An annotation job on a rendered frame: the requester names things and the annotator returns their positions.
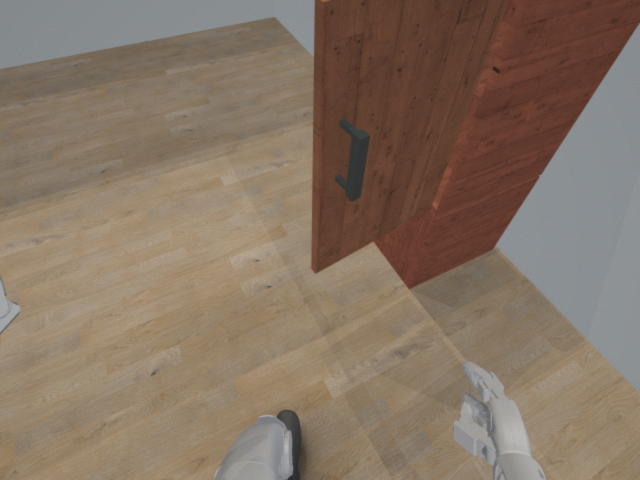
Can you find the handle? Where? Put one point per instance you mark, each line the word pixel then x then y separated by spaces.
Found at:
pixel 357 161

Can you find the robot left thigh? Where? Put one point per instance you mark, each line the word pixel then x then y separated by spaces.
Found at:
pixel 261 452

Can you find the cupboard door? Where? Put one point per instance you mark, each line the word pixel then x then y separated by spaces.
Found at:
pixel 404 71

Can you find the left robot hand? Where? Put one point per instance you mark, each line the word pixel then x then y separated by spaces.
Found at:
pixel 8 310

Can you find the robot left foot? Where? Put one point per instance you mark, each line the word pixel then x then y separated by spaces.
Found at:
pixel 291 421

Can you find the robot right forearm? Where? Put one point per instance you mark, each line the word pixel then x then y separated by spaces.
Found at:
pixel 516 466

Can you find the right robot hand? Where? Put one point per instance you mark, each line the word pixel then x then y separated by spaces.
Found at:
pixel 499 429

